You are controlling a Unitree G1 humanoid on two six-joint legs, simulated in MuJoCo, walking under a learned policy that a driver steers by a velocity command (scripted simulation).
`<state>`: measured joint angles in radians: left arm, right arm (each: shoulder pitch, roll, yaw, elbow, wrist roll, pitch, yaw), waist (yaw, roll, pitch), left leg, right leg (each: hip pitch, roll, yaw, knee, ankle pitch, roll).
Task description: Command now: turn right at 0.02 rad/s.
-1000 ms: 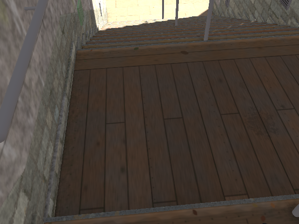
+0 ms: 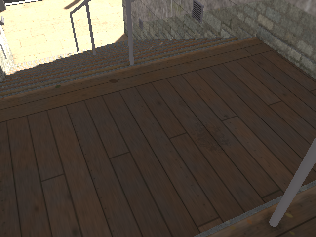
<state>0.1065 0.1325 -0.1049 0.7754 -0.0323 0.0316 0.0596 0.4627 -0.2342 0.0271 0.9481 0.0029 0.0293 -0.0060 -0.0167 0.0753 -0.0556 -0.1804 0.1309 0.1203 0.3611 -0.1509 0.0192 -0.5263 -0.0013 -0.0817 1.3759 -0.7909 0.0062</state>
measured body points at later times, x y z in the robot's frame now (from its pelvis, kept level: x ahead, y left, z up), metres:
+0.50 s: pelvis +0.00 -0.03 +0.03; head -0.02 -0.03 +0.48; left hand -0.16 +0.22 -0.11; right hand +0.14 -0.28 -0.09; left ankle +0.08 +0.12 -0.63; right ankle -0.07 -0.12 -0.60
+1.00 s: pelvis +0.22 +0.02 -0.06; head +0.22 +0.03 +0.39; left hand +0.36 +0.24 -0.20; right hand +0.13 -0.18 -0.21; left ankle +0.08 +0.09 -0.76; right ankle +0.46 -0.16 -0.71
